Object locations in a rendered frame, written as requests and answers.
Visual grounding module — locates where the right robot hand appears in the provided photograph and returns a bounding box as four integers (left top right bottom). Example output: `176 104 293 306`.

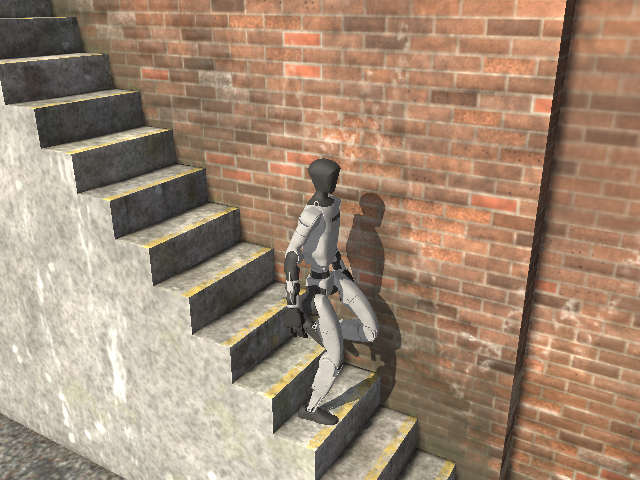
284 308 308 338

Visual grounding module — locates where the left robot thigh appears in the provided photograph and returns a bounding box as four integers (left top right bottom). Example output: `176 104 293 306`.
330 270 379 341

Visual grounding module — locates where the robot left forearm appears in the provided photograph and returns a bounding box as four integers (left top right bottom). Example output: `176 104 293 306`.
331 248 346 272

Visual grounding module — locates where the robot left shin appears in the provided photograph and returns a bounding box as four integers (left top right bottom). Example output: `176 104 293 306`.
312 319 375 342

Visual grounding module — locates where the robot left upper arm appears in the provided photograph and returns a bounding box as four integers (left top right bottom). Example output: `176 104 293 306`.
328 194 341 206

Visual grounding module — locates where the robot right forearm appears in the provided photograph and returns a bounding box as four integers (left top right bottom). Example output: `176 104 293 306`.
284 251 300 308

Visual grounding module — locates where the robot right upper arm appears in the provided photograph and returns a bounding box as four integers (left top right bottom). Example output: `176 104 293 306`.
285 206 322 264

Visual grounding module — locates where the left robot hand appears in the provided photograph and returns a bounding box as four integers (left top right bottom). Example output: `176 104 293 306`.
339 269 354 301

